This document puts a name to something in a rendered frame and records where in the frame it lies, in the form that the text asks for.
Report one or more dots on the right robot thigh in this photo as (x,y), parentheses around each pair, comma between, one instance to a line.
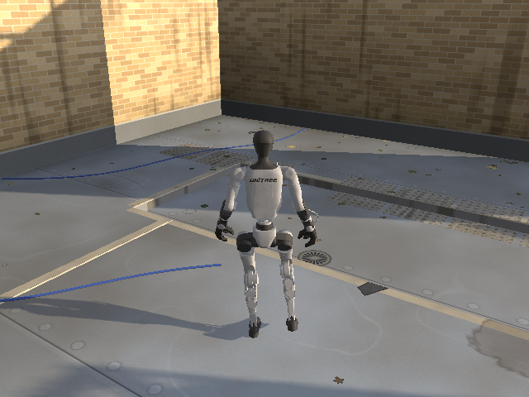
(284,242)

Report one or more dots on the robot right hand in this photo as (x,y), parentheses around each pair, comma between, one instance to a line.
(312,235)

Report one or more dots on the robot left upper arm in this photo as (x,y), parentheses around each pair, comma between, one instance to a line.
(237,175)

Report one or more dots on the robot right upper arm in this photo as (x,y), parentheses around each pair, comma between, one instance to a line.
(294,188)

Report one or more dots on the right robot forearm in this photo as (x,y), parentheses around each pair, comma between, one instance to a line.
(306,218)

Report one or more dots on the robot left hand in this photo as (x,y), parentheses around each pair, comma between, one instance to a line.
(219,235)

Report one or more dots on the left robot forearm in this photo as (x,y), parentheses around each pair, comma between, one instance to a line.
(223,217)

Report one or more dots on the right robot shin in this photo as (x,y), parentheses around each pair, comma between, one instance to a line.
(289,293)

